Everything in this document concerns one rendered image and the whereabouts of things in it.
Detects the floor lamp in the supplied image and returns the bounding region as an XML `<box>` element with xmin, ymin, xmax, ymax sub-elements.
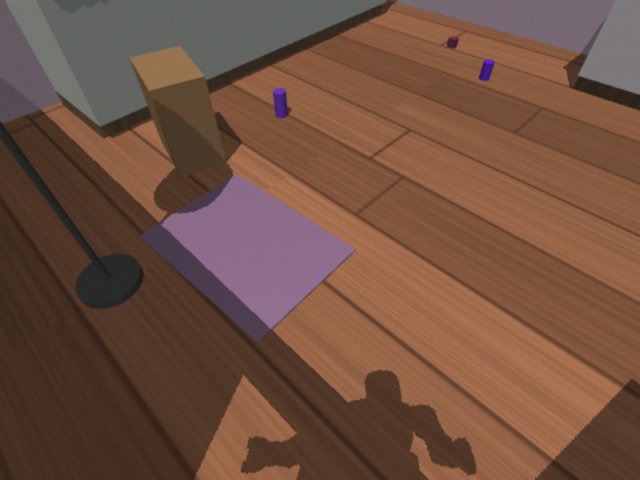
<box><xmin>0</xmin><ymin>121</ymin><xmax>144</xmax><ymax>309</ymax></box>

